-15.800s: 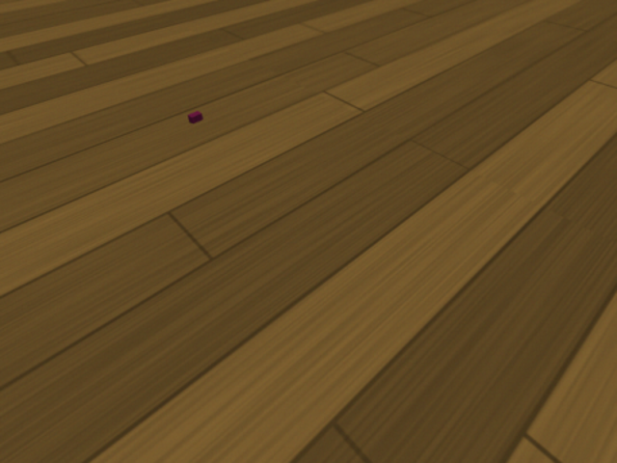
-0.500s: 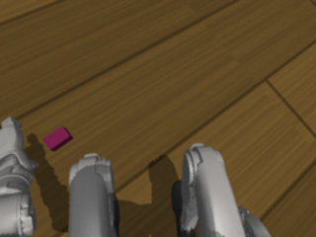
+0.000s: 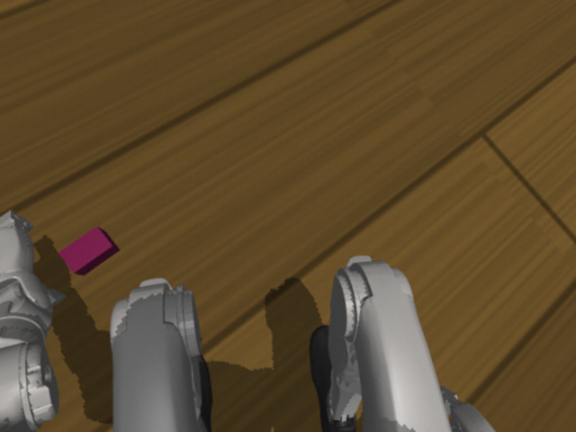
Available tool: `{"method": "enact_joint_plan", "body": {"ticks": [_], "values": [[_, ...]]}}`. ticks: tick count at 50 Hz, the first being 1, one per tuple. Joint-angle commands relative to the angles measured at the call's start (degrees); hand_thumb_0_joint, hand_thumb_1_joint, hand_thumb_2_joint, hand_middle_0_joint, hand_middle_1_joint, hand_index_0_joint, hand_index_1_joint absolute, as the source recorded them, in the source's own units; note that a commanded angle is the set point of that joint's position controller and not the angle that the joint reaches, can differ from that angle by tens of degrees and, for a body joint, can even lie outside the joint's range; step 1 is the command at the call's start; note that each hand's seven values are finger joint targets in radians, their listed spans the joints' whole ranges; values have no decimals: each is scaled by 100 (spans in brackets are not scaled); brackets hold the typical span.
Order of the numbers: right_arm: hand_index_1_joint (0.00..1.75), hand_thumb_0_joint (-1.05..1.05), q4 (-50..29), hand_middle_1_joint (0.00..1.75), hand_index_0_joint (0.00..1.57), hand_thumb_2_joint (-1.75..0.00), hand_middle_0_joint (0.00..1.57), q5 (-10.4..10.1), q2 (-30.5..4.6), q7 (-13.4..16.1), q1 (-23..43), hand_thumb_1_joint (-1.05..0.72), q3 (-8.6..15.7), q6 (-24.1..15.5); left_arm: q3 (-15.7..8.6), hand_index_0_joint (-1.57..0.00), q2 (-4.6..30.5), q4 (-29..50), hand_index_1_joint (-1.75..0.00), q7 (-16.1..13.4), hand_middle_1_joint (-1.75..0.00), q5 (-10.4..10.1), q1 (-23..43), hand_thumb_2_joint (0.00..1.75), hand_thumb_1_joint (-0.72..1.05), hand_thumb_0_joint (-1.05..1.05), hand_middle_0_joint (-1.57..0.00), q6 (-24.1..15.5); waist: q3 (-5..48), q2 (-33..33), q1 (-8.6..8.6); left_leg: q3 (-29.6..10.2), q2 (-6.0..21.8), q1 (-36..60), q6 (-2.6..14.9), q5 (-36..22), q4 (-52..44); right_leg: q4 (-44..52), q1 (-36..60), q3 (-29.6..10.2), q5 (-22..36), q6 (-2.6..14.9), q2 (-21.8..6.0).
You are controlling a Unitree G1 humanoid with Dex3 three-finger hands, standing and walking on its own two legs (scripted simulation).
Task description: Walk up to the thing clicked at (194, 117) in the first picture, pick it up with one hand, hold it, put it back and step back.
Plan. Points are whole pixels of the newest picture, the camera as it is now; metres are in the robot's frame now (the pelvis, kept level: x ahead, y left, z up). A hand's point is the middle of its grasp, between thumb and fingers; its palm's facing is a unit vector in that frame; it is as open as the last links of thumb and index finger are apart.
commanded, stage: rise first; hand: left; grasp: from above
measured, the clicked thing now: (90, 251) +0.41 +0.32 -0.30
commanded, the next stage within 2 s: approach in 0.24 s
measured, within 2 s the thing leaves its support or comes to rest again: neither
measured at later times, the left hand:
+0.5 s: hand (42, 264) +0.37 +0.34 -0.20, palm faces -0.33 -0.28 -0.90, open 13.1 cm
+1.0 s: hand (67, 249) +0.39 +0.32 -0.22, palm faces -0.36 -0.32 -0.87, open 14.3 cm
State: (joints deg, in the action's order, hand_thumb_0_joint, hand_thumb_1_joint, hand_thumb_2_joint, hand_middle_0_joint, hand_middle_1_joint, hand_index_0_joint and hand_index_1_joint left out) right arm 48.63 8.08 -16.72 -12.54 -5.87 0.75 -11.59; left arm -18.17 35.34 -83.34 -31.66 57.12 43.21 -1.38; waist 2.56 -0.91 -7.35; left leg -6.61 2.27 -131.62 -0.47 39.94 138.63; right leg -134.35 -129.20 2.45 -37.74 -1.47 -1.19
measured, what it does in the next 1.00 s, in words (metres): stands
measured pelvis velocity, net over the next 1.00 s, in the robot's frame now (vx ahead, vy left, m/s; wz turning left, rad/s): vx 0.00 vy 0.00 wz -0.05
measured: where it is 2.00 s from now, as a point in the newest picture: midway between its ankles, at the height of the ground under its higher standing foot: (266, 417)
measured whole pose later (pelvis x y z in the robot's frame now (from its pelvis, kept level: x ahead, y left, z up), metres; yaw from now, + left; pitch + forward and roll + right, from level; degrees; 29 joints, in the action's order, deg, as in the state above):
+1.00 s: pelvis +0.00 +0.00 -0.02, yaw -3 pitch +31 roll -8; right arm 49.7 11.8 -18.6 -17.7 -9.0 -4.2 -15.2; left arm -22.3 43.3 -98.8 -34.4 58.4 52.9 -1.0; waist -3.1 -0.5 -14.2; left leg -9.4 2.5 -133.7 -0.6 40.1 142.4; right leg -136.1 -130.6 4.6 -36.5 -1.9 -0.1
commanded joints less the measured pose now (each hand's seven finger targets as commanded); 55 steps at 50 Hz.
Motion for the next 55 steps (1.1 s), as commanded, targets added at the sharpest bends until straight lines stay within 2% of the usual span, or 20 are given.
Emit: {"method": "enact_joint_plan", "body": {"ticks": [1,13,16,17,20,21,23,24,25,32,34,39,43,44,45,46,48,50,52,55], "values": [[30,0,-92,30,20,-90,20,12,-1271,11,-1091,-89,341,-106,-84,-34,1618,551,-75,-257,-74,41,1171,76,-27,0,-35,-15,3514,1139,-20,571,-145,2569,185,-818,-1453,1330,1764,525,761,331,183],[30,0,-38,30,20,-90,20,82,-1366,-127,-1109,-90,282,-217,-131,-36,1788,369,-74,-333,-74,55,1363,74,-26,0,-37,-64,3482,1215,-129,529,-136,2517,187,-846,-1307,1221,1732,588,793,330,196],[30,0,-47,30,20,-90,20,87,-1371,-153,-1095,-90,274,-215,-193,-36,1747,284,-75,-403,-74,44,1179,74,-26,0,-36,-74,3649,1265,-30,535,-143,2580,166,-919,-1312,1212,1829,588,872,334,221],[30,0,-24,30,20,-90,20,106,-1368,-171,-1095,-91,267,-229,-179,-33,1752,231,-72,-413,-66,50,1300,82,-34,0,-39,-75,3549,1247,-133,523,-144,2527,169,-891,-1299,1183,1782,610,843,326,211],[30,0,3,30,20,-89,20,115,-1376,-190,-1132,-89,266,-245,37,-19,1620,255,-86,-392,-83,79,1568,94,-48,0,-23,-84,3439,1312,-224,515,-141,2534,177,-750,-1285,1240,1647,610,748,344,231],[30,0,29,30,20,-89,20,123,-1373,-196,-1165,-89,255,-266,177,-19,1557,299,-86,-378,-82,105,1852,95,-50,0,-23,-111,3407,1334,-371,487,-126,2558,172,-712,-1255,1220,1558,629,712,336,227],[30,0,53,30,20,-90,20,161,-1434,-223,-1308,-89,241,-287,240,-17,1513,359,-88,-402,-84,115,2026,96,-52,0,-21,-132,3562,1369,-464,475,-129,2615,176,-843,-1226,1260,1701,641,872,318,236],[30,0,56,30,20,-90,20,135,-1466,-212,-1281,-89,253,-288,216,-17,1473,340,-88,-458,-84,81,1924,97,-53,0,-21,-114,3665,1377,-385,461,-124,2694,155,-871,-1271,1258,1682,664,881,320,236],[30,0,67,30,20,-90,20,155,-1451,-228,-1297,-89,229,-304,297,-16,1431,240,-88,-504,-84,127,2101,98,-54,0,-20,-98,3597,1466,-510,420,-117,2723,143,-832,-1284,1196,1560,705,854,317,218],[30,0,51,30,20,-90,20,241,-1505,-299,-1365,-90,58,-278,115,-9,1792,-419,-97,-730,-92,213,2681,104,-61,0,-14,298,3447,1656,-652,404,-114,2580,130,-821,-1308,1195,1483,707,902,340,224],[30,0,39,30,20,-90,20,228,-1527,-314,-1357,-90,22,-280,-52,-9,1945,-651,-97,-704,-93,188,2541,104,-61,0,-13,384,3409,1640,-581,406,-135,2503,139,-933,-1307,1178,1567,688,974,338,225],[30,0,27,30,20,-90,20,226,-1523,-389,-1351,-90,-76,-322,-46,-8,2051,-1118,-99,-478,-96,185,2257,104,-61,0,-12,443,3337,1270,-588,494,-188,2053,233,-1043,-1124,1226,2049,640,1081,279,289],[30,0,99,30,20,-90,20,301,-1597,-415,-1454,-89,-81,-338,-420,-8,2426,-1446,-100,-385,-97,210,1704,102,-61,0,-10,343,3212,1075,-526,490,-188,1885,253,-1073,-1087,1188,2282,652,1084,249,321],[30,0,-26,30,20,-90,20,307,-1528,-453,-1344,-89,-134,-377,-149,-8,2199,-1232,-100,-342,-98,202,1872,102,-61,0,-11,261,3183,1068,-563,491,-191,1804,277,-1005,-1053,1179,2304,638,1058,239,329],[30,0,64,30,20,-90,20,323,-1582,-460,-1409,-89,-100,-391,-424,-8,2411,-1329,-101,-399,-99,148,1736,101,-60,0,-10,205,3155,959,-566,460,-175,1780,288,-959,-1029,1199,2320,666,1012,233,329],[30,0,-40,30,20,-90,20,318,-1556,-462,-1342,-89,-134,-424,-307,-8,2262,-1185,-101,-412,-99,123,1772,102,-60,0,-10,122,3223,913,-525,455,-173,1815,290,-976,-991,1222,2362,650,1033,218,347],[30,0,50,30,20,-89,20,382,-1592,-484,-1392,-89,-139,-464,-404,-8,2427,-1029,-100,-491,-98,123,1837,101,-60,0,-10,-55,3304,1075,-591,432,-161,1866,278,-948,-933,1181,2391,678,1025,216,348],[30,0,42,30,20,-90,20,390,-1576,-510,-1351,-89,-120,-496,-430,-8,2507,-609,-100,-562,-97,147,1937,101,-60,0,-10,-223,3426,1315,-496,414,-152,2060,246,-906,-941,1134,2320,714,969,257,345],[30,0,60,30,20,-90,20,438,-1538,-540,-1340,-89,-116,-539,-304,-8,2435,-177,-99,-604,-97,223,2117,101,-60,0,-11,-357,3557,1704,-557,384,-149,2434,187,-938,-961,1027,2161,787,991,301,335],[30,0,49,30,20,-90,20,368,-1551,-547,-1258,-89,36,-534,-386,-6,2468,393,-97,-737,-94,195,1816,103,-61,0,-9,-418,3741,2133,-393,369,-118,2834,116,-784,-1075,965,1818,808,803,356,286]]}}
